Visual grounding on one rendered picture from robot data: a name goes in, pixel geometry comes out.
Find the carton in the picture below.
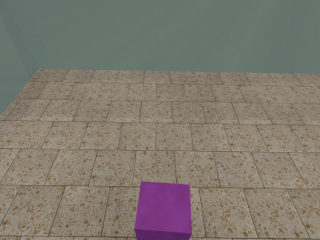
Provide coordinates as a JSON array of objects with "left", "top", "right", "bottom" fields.
[{"left": 134, "top": 181, "right": 192, "bottom": 240}]

